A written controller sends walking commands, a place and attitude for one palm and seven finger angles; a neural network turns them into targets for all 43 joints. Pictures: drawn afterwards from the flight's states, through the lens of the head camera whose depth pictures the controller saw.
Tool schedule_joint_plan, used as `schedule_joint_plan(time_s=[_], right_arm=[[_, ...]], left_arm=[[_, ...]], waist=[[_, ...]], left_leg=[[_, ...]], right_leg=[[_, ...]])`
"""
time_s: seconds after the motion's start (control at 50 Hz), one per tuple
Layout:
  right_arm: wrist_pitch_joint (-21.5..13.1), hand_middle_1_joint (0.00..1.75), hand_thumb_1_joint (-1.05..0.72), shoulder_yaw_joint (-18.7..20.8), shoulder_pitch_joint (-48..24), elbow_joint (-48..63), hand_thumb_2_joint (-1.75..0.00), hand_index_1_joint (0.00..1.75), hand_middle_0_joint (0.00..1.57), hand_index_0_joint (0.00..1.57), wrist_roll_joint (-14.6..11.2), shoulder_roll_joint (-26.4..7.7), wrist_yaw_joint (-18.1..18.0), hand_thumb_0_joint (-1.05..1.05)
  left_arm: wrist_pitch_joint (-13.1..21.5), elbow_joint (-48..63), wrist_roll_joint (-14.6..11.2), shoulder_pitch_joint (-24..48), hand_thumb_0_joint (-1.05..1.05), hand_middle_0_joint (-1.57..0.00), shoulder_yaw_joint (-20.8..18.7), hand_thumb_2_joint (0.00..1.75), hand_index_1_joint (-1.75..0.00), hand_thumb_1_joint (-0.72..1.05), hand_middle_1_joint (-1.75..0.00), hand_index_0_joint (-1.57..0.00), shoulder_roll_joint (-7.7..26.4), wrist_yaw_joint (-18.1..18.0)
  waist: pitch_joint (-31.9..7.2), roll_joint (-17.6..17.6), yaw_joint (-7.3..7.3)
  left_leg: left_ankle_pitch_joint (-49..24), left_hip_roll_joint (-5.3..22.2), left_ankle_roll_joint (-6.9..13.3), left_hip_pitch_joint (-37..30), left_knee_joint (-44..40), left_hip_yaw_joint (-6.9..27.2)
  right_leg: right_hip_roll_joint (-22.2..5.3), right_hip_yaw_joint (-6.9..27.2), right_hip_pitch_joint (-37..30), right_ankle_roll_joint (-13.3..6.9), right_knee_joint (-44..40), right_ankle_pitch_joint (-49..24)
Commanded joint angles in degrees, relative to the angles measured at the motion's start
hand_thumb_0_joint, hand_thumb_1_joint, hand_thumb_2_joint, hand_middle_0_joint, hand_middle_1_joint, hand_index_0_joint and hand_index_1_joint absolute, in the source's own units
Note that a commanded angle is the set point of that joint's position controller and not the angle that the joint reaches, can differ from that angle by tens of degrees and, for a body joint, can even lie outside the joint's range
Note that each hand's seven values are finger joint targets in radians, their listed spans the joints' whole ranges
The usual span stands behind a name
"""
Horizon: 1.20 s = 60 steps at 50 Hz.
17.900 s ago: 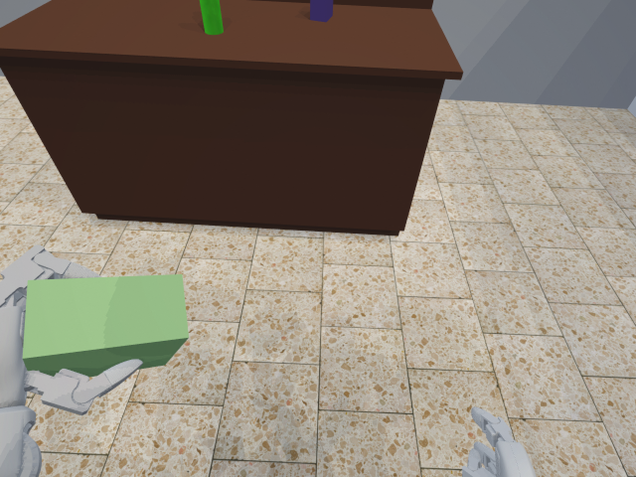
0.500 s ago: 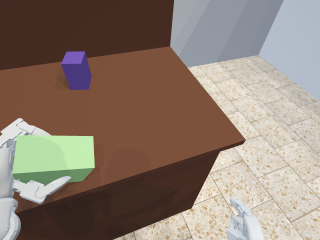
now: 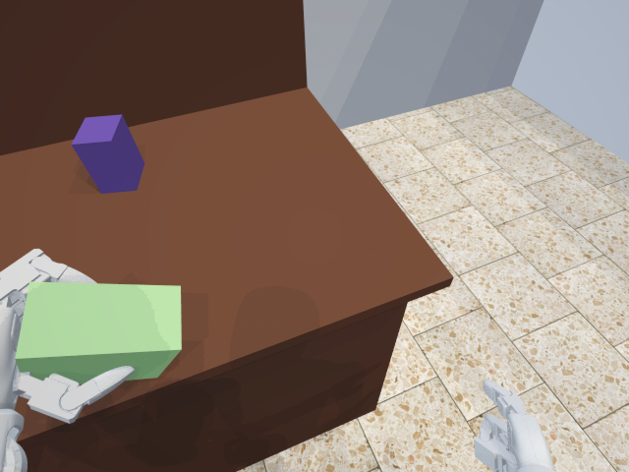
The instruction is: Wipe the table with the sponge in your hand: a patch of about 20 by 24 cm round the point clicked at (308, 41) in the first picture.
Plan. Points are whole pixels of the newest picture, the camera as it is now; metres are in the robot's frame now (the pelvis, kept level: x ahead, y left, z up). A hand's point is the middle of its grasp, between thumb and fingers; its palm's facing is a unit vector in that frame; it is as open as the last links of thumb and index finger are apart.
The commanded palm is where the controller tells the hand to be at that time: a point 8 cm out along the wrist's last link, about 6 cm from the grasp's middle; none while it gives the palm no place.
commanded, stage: come to a stop and stand still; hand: left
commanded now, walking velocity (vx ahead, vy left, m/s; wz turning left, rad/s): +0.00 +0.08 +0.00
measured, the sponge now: (126, 336) +0.22 +0.20 +0.13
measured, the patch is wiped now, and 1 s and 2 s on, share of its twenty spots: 0.00 0.00 0.00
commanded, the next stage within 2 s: look again from close up in 0.96 s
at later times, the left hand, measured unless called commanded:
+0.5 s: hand out of the picture +0.16 +0.29 +0.16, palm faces +0.38 -0.85 -0.36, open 10.3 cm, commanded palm +0.11 +0.33 +0.18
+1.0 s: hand out of the picture +0.18 +0.32 +0.16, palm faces +0.37 -0.85 -0.38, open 10.3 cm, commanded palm +0.13 +0.36 +0.18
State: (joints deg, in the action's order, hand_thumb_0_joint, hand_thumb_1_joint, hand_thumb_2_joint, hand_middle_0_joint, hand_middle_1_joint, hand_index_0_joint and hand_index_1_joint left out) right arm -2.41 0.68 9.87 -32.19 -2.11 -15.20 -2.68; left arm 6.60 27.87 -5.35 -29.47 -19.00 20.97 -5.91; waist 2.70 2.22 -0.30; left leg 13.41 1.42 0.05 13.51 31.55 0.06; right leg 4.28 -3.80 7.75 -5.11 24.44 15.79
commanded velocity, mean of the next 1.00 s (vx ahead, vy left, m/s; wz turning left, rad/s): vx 0.00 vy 0.00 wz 0.00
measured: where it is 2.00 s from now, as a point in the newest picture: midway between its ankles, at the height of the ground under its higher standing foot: outside the picture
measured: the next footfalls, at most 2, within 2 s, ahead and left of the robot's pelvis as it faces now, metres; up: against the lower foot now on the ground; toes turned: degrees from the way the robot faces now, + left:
none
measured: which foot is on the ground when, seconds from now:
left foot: down 0.00-1.00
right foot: down 0.00-1.00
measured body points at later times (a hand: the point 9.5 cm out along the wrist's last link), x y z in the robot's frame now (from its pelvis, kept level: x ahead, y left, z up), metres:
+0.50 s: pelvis -0.04 +0.04 +0.00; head -0.04 +0.05 +0.45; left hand +0.14 +0.33 +0.18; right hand +0.14 -0.18 -0.07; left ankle +0.00 +0.14 -0.74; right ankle -0.03 -0.05 -0.74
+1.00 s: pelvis -0.03 +0.08 +0.00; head -0.02 +0.08 +0.45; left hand +0.15 +0.36 +0.18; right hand +0.15 -0.15 -0.07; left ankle +0.00 +0.14 -0.74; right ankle -0.03 -0.05 -0.74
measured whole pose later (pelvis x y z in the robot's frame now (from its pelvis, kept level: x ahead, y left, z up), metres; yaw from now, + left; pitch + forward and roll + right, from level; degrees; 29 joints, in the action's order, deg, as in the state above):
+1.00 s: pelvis -0.03 +0.08 +0.00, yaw +0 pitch -2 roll -1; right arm -5.2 -1.3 10.8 -33.1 -0.6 -11.9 -2.2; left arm 7.8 27.0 -2.9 -26.3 -18.1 20.1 -6.8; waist 3.5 0.9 1.6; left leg 9.9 -2.9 4.2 11.6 23.1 -2.2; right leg -0.3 -2.1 8.5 0.6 21.0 10.7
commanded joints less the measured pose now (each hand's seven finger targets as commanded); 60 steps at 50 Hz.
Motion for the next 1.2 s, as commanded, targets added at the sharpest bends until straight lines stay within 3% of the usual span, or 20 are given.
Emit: schedule_joint_plan(time_s=[0.0,0.08,0.14,0.28,0.34,0.38,0.4,0.48,0.5,0.62,0.68,0.7,0.78,1.02,1.04,1.06,1.08,1.1,1.12,1.18], right_arm=[[-2.76,0.3,-0.9,1.33,-5.64,8.75,-0.9,0.3,0.2,0.2,0.12,-4.25,-0.31,0.0],[-2.87,0.3,-0.9,1.67,-6.77,8.79,-0.9,0.3,0.2,0.2,-0.13,-4.58,-0.29,0.0],[-3.07,0.3,-0.9,1.84,-6.24,9.23,-0.9,0.3,0.2,0.2,0.08,-4.8,-0.22,0.0],[-3.97,0.3,-0.9,1.2,-7.63,8.5,-0.9,0.3,0.2,0.2,0.31,-4.46,-0.46,0.0],[-4.52,0.3,-0.9,0.89,-6.65,8.48,-0.9,0.3,0.2,0.2,0.65,-4.19,-0.49,0.0],[-4.66,0.3,-0.9,0.58,-7.65,8.21,-0.9,0.3,0.2,0.2,0.63,-4.5,-0.59,0.0],[-4.59,0.3,-0.9,0.37,-6.85,8.19,-0.9,0.3,0.2,0.2,0.89,-4.28,-0.53,0.0],[-5.34,0.3,-0.9,0.38,-6.98,8.41,-0.9,0.3,0.2,0.2,0.82,-4.42,-0.52,0.0],[-5.19,0.3,-0.9,0.1,-6.2,8.38,-0.9,0.3,0.2,0.2,1.18,-4.22,-0.49,0.0],[-5.89,0.3,-0.9,0.55,-5.63,8.74,-0.9,0.3,0.2,0.2,1.32,-4.42,-0.34,0.0],[-6.31,0.3,-0.9,0.57,-5.91,8.56,-0.9,0.3,0.2,0.2,1.26,-4.27,-0.35,0.0],[-6.19,0.3,-0.9,0.41,-5.44,8.34,-0.9,0.3,0.2,0.2,1.56,-4.18,-0.33,0.0],[-6.48,0.3,-0.9,0.79,-5.75,8.14,-0.9,0.3,0.2,0.2,1.27,-4.34,-0.26,0.0],[-5.65,0.3,-0.9,1.04,-5.11,8.17,-0.9,0.3,0.2,0.2,1.34,-4.09,-0.24,0.0],[-7.91,0.3,-0.9,1.04,2.55,8.25,-0.9,0.3,0.2,0.2,3.81,-5.74,-0.15,0.0],[-7.74,0.3,-0.9,-1.65,-2.13,4.84,-0.9,0.3,0.2,0.2,2.03,1.72,-0.1,0.0],[-7.47,0.3,-0.9,2.17,-3.21,7.28,-0.9,0.3,0.2,0.2,0.61,-2.77,0.42,0.0],[-8.16,0.3,-0.9,2.26,-0.79,8.11,-0.9,0.3,0.2,0.2,0.64,-3.41,0.77,0.0],[-8.45,0.3,-0.9,2.1,-0.45,8.27,-0.9,0.3,0.2,0.2,0.74,-3.92,1.28,0.0],[-9.08,0.3,-0.9,1.21,-4.13,9.0,-0.9,0.3,0.2,0.2,0.08,-2.69,3.61,0.0]], left_arm=[[4.06,9.44,-0.34,2.63,0.0,-1.2,-6.78,1.3,-1.6,0.1,-1.6,-1.2,8.77,-1.52],[3.8,8.95,-0.12,3.45,0.0,-1.2,-8.14,1.3,-1.6,0.1,-1.6,-1.2,10.6,-1.82],[3.74,10.51,-0.4,4.81,0.0,-1.2,-6.46,1.3,-1.6,0.1,-1.6,-1.2,9.1,-1.53],[3.17,13.69,0.22,7.09,0.0,-1.2,-7.1,1.3,-1.6,0.1,-1.6,-1.2,11.05,-2.17],[3.39,13.08,0.22,8.15,0.0,-1.2,-5.68,1.3,-1.6,0.1,-1.6,-1.2,9.45,-2.19],[3.39,12.44,0.67,7.79,0.0,-1.2,-6.56,1.3,-1.6,0.1,-1.6,-1.2,10.67,-2.5],[3.68,12.79,0.78,8.42,0.0,-1.2,-4.24,1.3,-1.6,0.1,-1.6,-1.2,8.11,-2.28],[3.78,11.6,1.43,7.19,0.0,-1.2,-6.1,1.3,-1.6,0.1,-1.6,-1.2,9.81,-2.47],[4.01,11.45,1.47,7.26,0.0,-1.2,-4.41,1.3,-1.6,0.1,-1.6,-1.2,7.81,-2.22],[4.64,12.31,2.34,8.21,0.0,-1.2,-4.56,1.3,-1.6,0.1,-1.6,-1.2,8.11,-2.13],[4.78,13.27,2.4,7.55,0.0,-1.2,-6.47,1.3,-1.6,0.1,-1.6,-1.2,9.95,-2.35],[4.94,12.93,2.28,7.86,0.0,-1.2,-4.31,1.3,-1.6,0.1,-1.6,-1.2,7.6,-2.11],[4.94,13.46,2.37,7.83,0.0,-1.2,-6.22,1.3,-1.6,0.1,-1.6,-1.2,9.49,-2.31],[4.75,11.56,1.77,7.28,0.0,-1.2,-4.6,1.3,-1.6,0.1,-1.6,-1.2,7.54,-1.84],[11.38,24.88,12.11,69.16,0.0,-1.2,-40.68,1.3,-1.6,0.1,-1.6,-1.2,57.31,-1.89],[9.15,-9.51,5.94,35.4,0.0,-1.2,-17.67,1.3,-1.6,0.1,-1.6,-1.2,20.29,0.55],[8.09,-3.49,2.68,22.49,0.0,-1.2,-14.87,1.3,-1.6,0.1,-1.6,-1.2,15.89,-0.24],[8.07,-5.05,3.23,23.2,0.0,-1.2,-9.69,1.3,-1.6,0.1,-1.6,-1.2,11.29,0.21],[8.96,-1.07,2.69,21.2,0.0,-1.2,-7.44,1.3,-1.6,0.1,-1.6,-1.2,10.51,0.98],[9.26,7.48,2.26,10.33,0.0,-1.2,0.34,1.3,-1.6,0.1,-1.6,-1.2,1.96,1.59]], waist=[[-8.59,-5.02,1.09],[-8.74,-5.12,1.6],[-9.24,-5.39,1.21],[-6.81,-1.17,1.27],[-5.43,-0.77,1.05],[-4.27,2.28,1.27],[-4.29,2.77,1.07],[-4.59,3.74,1.49],[-4.76,3.12,1.4],[-5.17,4.26,1.49],[-7.05,3.28,1.73],[-6.28,3.03,1.53],[-6.94,3.86,1.6],[-7.24,1.8,1.58],[-0.12,-11.34,1.96],[-12.98,-11.54,1.48],[-13.43,-1.07,3.34],[-15.47,3.1,2.63],[-15.25,6.65,2.44],[-11.95,7.75,2.65]], left_leg=[[-13.55,1.45,2.16,-0.62,-0.02,1.78],[-10.72,1.55,2.37,-2.44,-1.38,2.26],[-10.64,1.71,2.36,-3.3,-1.93,2.78],[-6.0,2.08,2.12,-4.98,-3.78,4.03],[-1.78,2.52,2.27,-3.46,-6.58,5.47],[0.96,3.38,2.41,-3.31,-9.53,6.76],[2.92,3.87,2.7,-1.94,-11.32,7.58],[6.28,4.61,2.6,-0.12,-15.31,8.84],[7.88,4.89,2.67,1.19,-16.6,9.58],[12.33,5.48,2.58,3.31,-19.49,10.64],[6.86,5.14,1.92,0.79,-18.18,9.75],[6.57,5.1,1.78,1.39,-18.27,9.91],[2.77,4.82,0.88,-0.36,-17.13,9.14],[-5.95,4.4,-0.02,-2.63,-14.6,7.59],[-8.94,5.88,3.4,8.34,-4.61,4.82],[-13.25,1.24,2.75,-4.31,-5.33,4.47],[-15.51,1.59,0.59,-9.11,-8.28,3.36],[-13.56,2.69,0.75,-7.87,-7.31,2.57],[-12.68,2.82,1.0,-6.83,-7.52,3.34],[-9.7,3.73,2.12,-4.78,-9.72,3.58]], right_leg=[[-13.89,9.65,-5.01,5.6,-3.14,-36.71],[-13.99,10.99,-1.97,5.57,-4.17,-29.09],[-13.04,10.03,-1.48,5.51,-4.77,-23.47],[-12.35,11.17,3.49,3.42,-7.68,-9.79],[-10.86,9.68,3.62,3.41,-8.76,-3.27],[-9.63,9.25,4.84,3.39,-8.73,-1.02],[-8.6,7.58,3.27,3.71,-8.1,-0.66],[-7.08,6.72,1.04,4.0,-6.8,-1.61],[-6.55,5.86,-0.32,4.22,-6.12,-1.8],[-5.77,5.43,-2.71,4.47,-4.45,-3.31],[-6.05,5.46,-3.14,4.32,-4.11,-5.82],[-5.9,5.05,-3.11,4.33,-4.11,-5.89],[-6.33,5.19,-2.89,4.1,-3.95,-7.13],[-7.12,5.31,-2.81,3.87,-4.63,-10.88],[-9.99,8.05,5.76,5.48,-7.1,-10.21],[-11.61,8.0,6.24,2.05,-5.16,-9.01],[-8.16,7.46,2.1,1.49,-1.86,-13.07],[-8.62,9.03,0.72,1.54,-1.49,-11.89],[-8.84,9.07,0.94,2.33,-1.56,-11.19],[-7.14,6.87,0.88,3.75,-0.62,-10.06]])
